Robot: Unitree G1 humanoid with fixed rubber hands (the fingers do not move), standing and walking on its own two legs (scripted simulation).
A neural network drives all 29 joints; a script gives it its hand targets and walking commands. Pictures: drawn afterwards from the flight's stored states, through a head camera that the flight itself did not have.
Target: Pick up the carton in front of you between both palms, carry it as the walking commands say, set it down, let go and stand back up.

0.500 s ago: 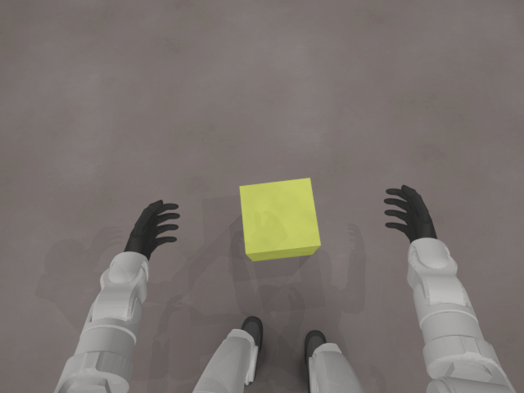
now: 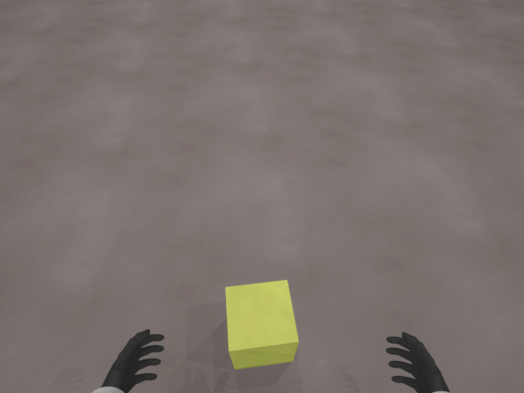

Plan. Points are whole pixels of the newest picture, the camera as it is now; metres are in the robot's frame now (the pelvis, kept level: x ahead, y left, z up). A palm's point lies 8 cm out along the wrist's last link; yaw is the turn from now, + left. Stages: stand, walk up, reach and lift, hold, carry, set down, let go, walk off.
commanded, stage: let go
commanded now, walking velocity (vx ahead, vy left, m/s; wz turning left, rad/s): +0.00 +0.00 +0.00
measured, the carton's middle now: (260, 325) +0.44 +0.04 -0.65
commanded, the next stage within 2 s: stand in 0.42 s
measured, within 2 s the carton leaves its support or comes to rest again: neither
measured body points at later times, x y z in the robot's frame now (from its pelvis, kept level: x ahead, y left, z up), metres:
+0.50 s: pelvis +0.00 +0.01 -0.01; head +0.00 +0.02 +0.44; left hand +0.17 +0.26 -0.08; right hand +0.16 -0.24 -0.09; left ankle +0.00 +0.12 -0.74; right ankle -0.03 -0.10 -0.74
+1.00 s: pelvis +0.02 +0.02 +0.00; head +0.02 +0.04 +0.45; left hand +0.17 +0.31 -0.11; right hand +0.14 -0.28 -0.09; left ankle +0.00 +0.12 -0.74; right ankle -0.03 -0.10 -0.74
